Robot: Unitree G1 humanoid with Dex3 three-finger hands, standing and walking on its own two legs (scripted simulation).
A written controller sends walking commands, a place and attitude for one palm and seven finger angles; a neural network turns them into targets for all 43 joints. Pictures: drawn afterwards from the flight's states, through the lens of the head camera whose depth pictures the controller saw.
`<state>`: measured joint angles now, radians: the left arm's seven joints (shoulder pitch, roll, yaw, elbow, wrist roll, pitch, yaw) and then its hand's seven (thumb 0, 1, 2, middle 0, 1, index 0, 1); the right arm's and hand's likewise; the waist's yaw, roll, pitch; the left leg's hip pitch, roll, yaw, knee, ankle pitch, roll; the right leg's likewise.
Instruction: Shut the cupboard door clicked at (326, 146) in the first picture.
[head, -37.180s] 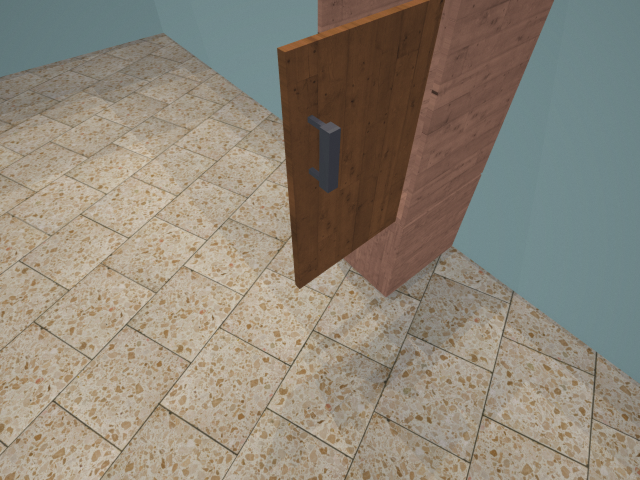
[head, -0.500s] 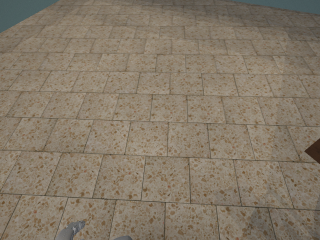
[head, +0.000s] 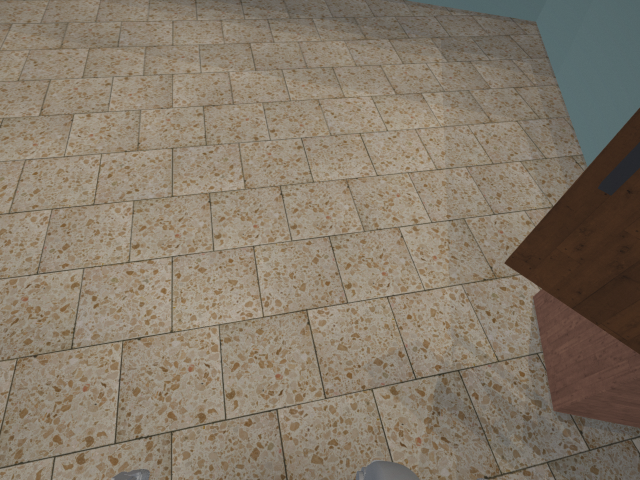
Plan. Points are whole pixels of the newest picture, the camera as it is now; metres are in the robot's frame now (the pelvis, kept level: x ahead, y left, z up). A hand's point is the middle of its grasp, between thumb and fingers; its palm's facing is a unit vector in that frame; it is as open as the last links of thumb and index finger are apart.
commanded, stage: turn to face it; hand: left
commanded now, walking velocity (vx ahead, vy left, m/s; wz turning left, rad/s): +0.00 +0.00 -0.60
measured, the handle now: (635, 156) +0.63 -0.47 +0.07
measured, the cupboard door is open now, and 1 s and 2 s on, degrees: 57 57 57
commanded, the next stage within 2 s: take the last steps up to it in 1.04 s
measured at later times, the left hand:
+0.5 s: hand (215, 456) +0.16 +0.15 -0.17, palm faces -0.26 -0.94 -0.23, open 7.4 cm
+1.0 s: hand (271, 413) +0.22 +0.08 -0.16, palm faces -0.51 -0.82 -0.27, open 7.4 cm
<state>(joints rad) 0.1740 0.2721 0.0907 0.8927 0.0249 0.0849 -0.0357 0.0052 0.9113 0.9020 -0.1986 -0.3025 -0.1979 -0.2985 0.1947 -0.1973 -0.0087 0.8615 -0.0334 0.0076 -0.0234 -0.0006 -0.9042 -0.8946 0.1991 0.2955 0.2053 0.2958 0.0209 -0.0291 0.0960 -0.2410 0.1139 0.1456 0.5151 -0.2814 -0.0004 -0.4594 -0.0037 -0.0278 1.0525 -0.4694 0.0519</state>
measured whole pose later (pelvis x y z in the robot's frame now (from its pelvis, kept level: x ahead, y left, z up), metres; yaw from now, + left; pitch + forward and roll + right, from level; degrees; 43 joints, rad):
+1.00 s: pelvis +0.03 -0.04 -0.01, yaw -31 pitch +1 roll +0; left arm 0.16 0.20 0.04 0.91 0.03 0.03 0.00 0.00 0.91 0.90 -0.20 -0.30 -0.20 -0.30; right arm 0.23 -0.27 -0.05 0.95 -0.02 0.06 -0.02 0.00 -0.91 -0.89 0.20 0.30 0.20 0.30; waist -0.02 0.06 0.08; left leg -0.44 0.09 0.06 1.03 -0.49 -0.06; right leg -0.26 0.00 -0.04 0.57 -0.32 -0.02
